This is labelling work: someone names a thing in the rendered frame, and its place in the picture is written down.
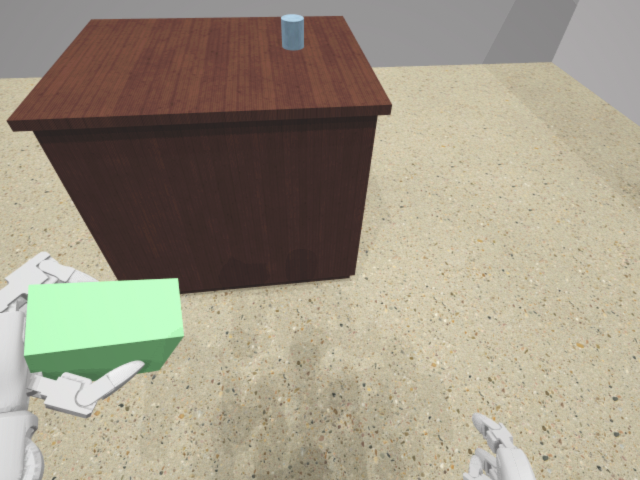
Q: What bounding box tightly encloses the sponge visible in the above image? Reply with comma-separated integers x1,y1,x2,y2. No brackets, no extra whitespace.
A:
24,278,184,381

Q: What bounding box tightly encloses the right robot hand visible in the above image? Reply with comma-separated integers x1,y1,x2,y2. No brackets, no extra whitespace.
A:
463,413,536,480

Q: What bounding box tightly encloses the left robot hand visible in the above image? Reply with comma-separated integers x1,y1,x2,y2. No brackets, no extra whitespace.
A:
0,252,145,418

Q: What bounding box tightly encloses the table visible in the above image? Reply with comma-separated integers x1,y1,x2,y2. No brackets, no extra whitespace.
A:
7,16,392,294

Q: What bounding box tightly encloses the left robot forearm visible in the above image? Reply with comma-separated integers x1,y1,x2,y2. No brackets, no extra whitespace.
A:
0,410,44,480

